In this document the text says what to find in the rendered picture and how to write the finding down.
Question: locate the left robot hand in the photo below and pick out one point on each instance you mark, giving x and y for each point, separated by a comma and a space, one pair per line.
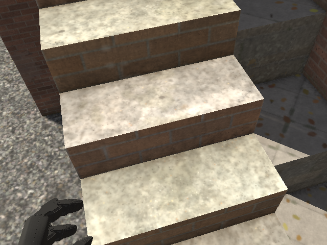
38, 230

